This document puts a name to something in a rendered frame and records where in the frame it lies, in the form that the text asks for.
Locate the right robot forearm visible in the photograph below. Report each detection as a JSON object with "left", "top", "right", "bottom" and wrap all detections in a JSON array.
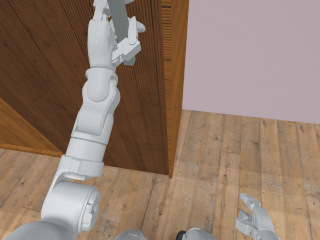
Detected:
[{"left": 256, "top": 230, "right": 281, "bottom": 240}]

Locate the robot right thigh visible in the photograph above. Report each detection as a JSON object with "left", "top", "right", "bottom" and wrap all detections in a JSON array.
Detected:
[{"left": 182, "top": 229, "right": 217, "bottom": 240}]

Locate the right robot hand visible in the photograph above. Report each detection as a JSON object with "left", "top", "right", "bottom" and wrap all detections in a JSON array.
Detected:
[{"left": 235, "top": 193, "right": 275, "bottom": 240}]

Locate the left robot hand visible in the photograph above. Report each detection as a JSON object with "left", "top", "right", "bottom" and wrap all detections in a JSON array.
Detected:
[{"left": 87, "top": 0, "right": 146, "bottom": 72}]

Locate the robot right shin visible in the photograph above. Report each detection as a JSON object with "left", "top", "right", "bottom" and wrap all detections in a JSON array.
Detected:
[{"left": 187, "top": 227, "right": 200, "bottom": 232}]

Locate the wardrobe door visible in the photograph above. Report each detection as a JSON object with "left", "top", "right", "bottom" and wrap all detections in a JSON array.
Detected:
[
  {"left": 0, "top": 98, "right": 62, "bottom": 153},
  {"left": 0, "top": 0, "right": 169, "bottom": 176}
]

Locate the handle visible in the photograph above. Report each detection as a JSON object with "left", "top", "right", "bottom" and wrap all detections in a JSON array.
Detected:
[{"left": 107, "top": 0, "right": 136, "bottom": 66}]

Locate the left robot forearm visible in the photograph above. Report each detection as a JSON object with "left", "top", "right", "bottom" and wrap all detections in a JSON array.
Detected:
[{"left": 41, "top": 66, "right": 121, "bottom": 218}]

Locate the left robot upper arm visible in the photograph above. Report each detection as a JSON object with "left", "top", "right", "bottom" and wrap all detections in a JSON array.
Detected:
[{"left": 2, "top": 180, "right": 101, "bottom": 240}]

